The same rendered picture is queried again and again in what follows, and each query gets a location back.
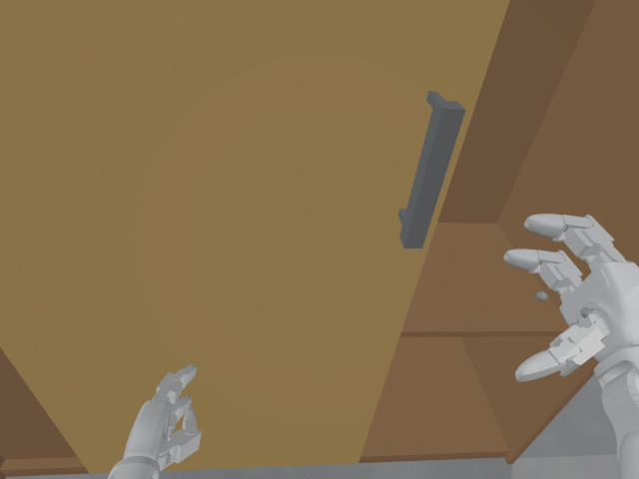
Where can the wardrobe door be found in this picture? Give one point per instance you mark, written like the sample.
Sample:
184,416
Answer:
26,430
217,182

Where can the left robot hand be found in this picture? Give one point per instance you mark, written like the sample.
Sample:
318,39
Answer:
157,420

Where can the robot left forearm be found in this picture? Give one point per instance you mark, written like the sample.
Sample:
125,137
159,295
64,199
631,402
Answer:
136,467

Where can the robot right forearm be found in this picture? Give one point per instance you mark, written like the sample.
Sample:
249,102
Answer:
618,376

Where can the right robot hand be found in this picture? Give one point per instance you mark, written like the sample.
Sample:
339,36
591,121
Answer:
611,291

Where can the handle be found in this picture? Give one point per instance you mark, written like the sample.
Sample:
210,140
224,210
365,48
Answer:
443,128

